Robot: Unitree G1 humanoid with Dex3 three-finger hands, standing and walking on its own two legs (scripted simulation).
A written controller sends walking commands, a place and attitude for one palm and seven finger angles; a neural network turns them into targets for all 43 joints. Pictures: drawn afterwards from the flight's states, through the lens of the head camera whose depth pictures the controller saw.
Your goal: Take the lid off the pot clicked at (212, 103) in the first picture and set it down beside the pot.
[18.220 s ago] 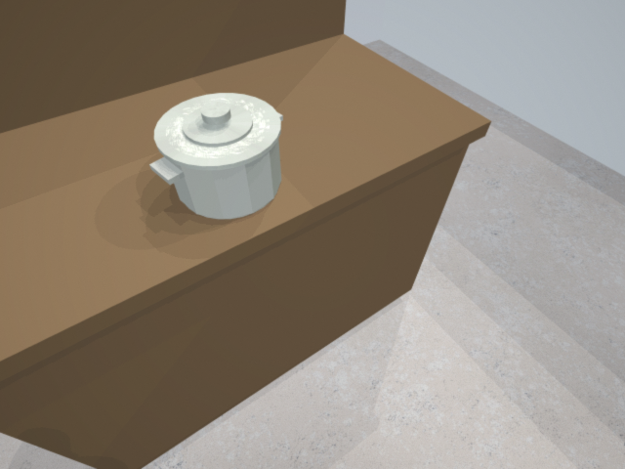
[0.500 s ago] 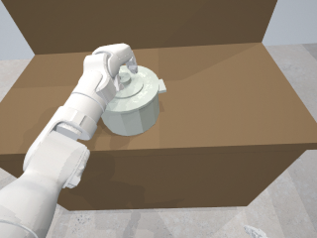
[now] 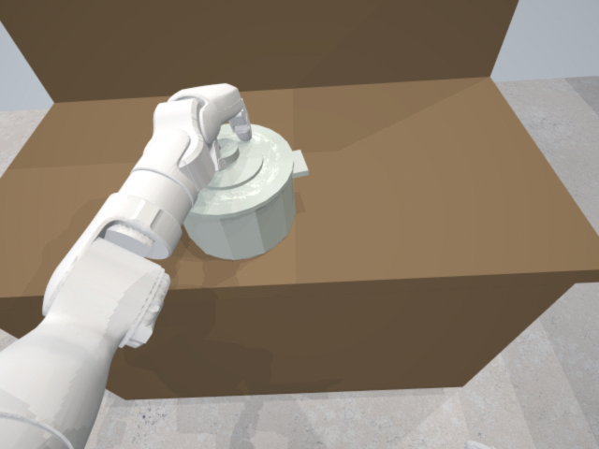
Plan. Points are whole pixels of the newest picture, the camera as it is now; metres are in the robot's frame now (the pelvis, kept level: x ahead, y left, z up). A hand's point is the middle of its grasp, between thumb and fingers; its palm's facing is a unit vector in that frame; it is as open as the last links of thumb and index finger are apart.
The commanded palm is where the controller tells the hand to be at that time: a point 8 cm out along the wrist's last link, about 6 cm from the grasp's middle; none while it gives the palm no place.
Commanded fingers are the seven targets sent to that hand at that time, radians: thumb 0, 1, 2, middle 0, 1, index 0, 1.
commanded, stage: lower the open fingers around the knob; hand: left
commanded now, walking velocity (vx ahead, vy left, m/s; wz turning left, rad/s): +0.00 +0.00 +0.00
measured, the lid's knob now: (223, 151) +0.50 +0.09 +0.13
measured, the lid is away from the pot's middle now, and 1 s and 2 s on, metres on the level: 0.00 0.00 0.00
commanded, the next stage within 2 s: close the fingers and squeeze the knob in 0.46 s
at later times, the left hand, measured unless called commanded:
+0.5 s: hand (220, 157) +0.46 +0.09 +0.16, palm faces -0.35 -0.05 -0.94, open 9.9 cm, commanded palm +0.45 +0.09 +0.21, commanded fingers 0.00 -0.34 1.60 -0.87 -0.08 -0.87 -0.08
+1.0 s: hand (224, 151) +0.47 +0.09 +0.16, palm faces -0.36 -0.09 -0.93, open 9.2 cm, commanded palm +0.46 +0.10 +0.21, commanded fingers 0.00 0.10 1.00 -0.59 -0.94 -0.59 -0.94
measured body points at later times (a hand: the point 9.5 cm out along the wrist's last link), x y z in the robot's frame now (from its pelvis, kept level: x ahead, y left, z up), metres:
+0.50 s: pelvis -0.01 +0.00 +0.00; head +0.02 -0.03 +0.45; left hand +0.47 +0.09 +0.21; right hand +0.11 -0.24 -0.13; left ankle +0.01 +0.09 -0.74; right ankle -0.04 -0.12 -0.74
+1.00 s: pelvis +0.00 +0.00 +0.00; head +0.03 -0.03 +0.45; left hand +0.48 +0.09 +0.21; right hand +0.08 -0.26 -0.14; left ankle +0.01 +0.09 -0.74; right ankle -0.04 -0.12 -0.74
